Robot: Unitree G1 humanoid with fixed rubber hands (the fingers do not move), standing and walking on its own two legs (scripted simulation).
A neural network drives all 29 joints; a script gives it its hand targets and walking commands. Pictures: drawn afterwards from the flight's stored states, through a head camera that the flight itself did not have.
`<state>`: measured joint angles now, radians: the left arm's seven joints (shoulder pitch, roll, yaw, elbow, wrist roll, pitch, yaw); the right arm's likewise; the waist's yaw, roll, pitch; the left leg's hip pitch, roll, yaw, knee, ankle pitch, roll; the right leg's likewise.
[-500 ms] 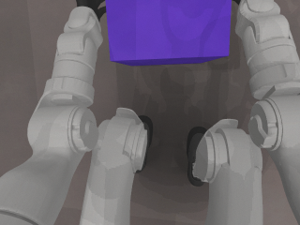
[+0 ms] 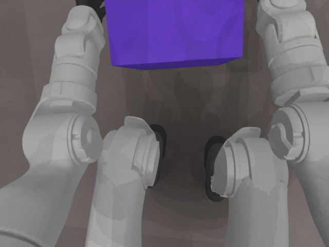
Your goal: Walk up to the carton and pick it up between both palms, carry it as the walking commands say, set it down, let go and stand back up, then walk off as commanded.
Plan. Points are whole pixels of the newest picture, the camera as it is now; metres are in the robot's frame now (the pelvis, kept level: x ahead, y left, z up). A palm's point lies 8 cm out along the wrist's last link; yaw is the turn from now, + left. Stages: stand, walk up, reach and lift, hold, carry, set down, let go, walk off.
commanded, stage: set down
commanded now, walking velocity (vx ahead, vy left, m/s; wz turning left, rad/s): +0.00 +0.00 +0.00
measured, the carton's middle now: (175, 9) +0.55 +0.05 -0.23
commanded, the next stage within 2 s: none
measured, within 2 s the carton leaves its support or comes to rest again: neither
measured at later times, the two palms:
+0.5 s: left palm (90, 11) +0.52 +0.20 -0.16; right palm out of the picture +0.56 -0.12 -0.17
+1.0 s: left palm (76, 8) +0.52 +0.22 -0.14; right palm out of the picture +0.57 -0.16 -0.14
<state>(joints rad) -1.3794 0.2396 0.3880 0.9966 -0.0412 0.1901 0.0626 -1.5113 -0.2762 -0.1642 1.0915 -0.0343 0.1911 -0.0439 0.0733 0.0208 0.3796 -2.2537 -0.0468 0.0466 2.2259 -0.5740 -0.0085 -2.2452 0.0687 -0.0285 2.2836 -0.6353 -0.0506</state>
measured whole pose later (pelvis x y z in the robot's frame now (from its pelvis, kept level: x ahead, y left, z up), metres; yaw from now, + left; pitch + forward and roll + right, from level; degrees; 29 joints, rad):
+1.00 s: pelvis +0.00 +0.01 +0.01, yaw +0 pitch +36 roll +3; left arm -1.37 0.29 0.24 1.05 -0.21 0.07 0.14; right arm -1.52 -0.46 0.02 1.14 0.19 0.10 -0.06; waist 0.08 0.02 0.35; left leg -2.26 -0.05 0.06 2.17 -0.54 0.01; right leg -2.25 0.07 -0.01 2.23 -0.61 -0.02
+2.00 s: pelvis +0.03 +0.00 +0.27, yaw -1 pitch +46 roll +2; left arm -1.06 0.19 0.38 0.77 -0.04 0.18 0.06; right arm -1.26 -0.37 -0.19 0.97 -0.02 0.20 0.03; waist 0.10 -0.02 -0.05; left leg -1.67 -0.05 0.00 1.20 -0.33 0.00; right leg -1.66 0.08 0.04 1.24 -0.38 -0.02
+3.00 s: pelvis +0.11 +0.01 +0.41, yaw -1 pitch +9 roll +0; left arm 0.15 0.19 0.06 0.43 -0.01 0.03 -0.07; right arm 0.06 -0.19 -0.08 0.50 -0.02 0.02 0.02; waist 0.05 0.02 0.05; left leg -0.43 -0.05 -0.04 0.54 -0.25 0.03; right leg -0.40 0.05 0.05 0.53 -0.28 -0.02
